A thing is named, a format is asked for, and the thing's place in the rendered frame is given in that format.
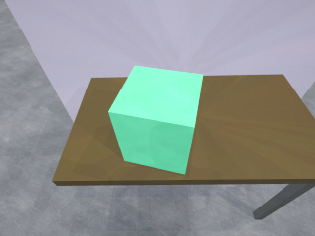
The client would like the table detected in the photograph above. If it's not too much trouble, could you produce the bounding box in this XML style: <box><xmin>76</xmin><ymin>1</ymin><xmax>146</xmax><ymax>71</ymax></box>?
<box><xmin>52</xmin><ymin>74</ymin><xmax>315</xmax><ymax>220</ymax></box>

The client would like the carton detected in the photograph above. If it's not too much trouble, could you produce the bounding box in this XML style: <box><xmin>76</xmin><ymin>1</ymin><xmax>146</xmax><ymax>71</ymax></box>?
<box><xmin>108</xmin><ymin>66</ymin><xmax>203</xmax><ymax>175</ymax></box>

